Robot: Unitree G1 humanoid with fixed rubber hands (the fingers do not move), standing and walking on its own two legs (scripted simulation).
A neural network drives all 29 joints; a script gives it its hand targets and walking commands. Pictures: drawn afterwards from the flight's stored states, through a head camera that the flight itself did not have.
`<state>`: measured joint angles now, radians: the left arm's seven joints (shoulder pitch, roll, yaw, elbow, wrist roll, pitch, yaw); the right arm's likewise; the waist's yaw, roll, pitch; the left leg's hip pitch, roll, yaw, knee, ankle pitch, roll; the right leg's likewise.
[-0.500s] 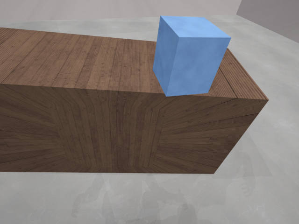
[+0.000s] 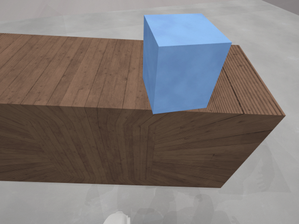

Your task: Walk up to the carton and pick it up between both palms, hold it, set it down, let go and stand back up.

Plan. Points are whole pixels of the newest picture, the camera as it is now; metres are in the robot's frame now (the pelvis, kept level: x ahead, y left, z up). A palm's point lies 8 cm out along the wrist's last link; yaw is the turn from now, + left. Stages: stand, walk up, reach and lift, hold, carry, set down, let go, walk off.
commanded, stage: walk up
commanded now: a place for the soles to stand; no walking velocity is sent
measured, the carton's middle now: (177, 64) +0.60 -0.06 +0.13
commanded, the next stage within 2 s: none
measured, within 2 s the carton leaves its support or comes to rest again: neither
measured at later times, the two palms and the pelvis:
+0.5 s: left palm (77, 193) +0.24 +0.23 -0.10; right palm out of the picture +0.20 -0.42 -0.10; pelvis +0.15 -0.09 +0.00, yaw +1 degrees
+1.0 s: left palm (80, 189) +0.25 +0.22 -0.10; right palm (261, 172) +0.33 -0.36 -0.10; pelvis +0.20 -0.08 +0.02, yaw +1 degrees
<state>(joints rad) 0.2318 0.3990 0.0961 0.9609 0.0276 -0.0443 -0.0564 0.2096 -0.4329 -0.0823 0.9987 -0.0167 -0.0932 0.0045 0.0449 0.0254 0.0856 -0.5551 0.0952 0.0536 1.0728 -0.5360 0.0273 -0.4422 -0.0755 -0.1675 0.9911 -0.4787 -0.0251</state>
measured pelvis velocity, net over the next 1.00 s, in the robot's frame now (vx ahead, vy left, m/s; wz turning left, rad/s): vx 0.20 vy -0.08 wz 0.02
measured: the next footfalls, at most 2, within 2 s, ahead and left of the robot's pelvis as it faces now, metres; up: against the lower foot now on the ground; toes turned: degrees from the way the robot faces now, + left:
left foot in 0.02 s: +0.12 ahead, +0.11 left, +0.00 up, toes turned +6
right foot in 0.30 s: +0.23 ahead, -0.19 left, +0.00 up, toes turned +2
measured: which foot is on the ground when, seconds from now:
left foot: up 0.00-0.00, down 0.02-0.32, up 0.34-0.56, down 0.58-1.00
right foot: down 0.00-0.04, up 0.06-0.28, down 0.30-1.00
